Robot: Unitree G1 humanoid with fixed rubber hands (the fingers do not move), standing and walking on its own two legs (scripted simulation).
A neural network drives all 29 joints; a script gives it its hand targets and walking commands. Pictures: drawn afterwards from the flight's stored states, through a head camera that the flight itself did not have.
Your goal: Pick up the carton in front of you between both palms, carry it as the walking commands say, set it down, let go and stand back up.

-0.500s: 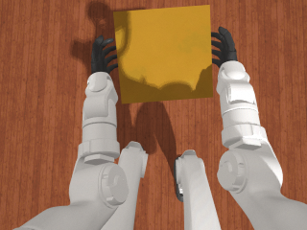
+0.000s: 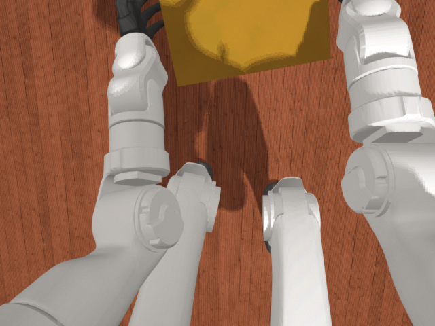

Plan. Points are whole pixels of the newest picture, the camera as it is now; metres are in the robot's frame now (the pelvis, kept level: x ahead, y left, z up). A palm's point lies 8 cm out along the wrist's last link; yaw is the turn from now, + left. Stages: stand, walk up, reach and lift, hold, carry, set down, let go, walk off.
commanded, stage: set down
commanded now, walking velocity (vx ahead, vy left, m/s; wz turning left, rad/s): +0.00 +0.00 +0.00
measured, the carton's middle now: (239, 12) +0.57 +0.04 -0.23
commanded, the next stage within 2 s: none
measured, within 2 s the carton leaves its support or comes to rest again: rests again in 0.70 s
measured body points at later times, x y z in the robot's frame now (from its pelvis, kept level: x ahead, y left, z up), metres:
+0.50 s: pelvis +0.01 -0.01 -0.06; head +0.39 -0.03 +0.17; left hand +0.53 +0.18 -0.23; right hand +0.62 -0.10 -0.24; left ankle +0.12 +0.13 -0.42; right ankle +0.08 -0.11 -0.42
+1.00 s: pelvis +0.01 -0.01 -0.07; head +0.39 -0.04 +0.16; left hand +0.54 +0.19 -0.24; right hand +0.62 -0.11 -0.25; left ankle +0.12 +0.13 -0.42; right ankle +0.08 -0.10 -0.43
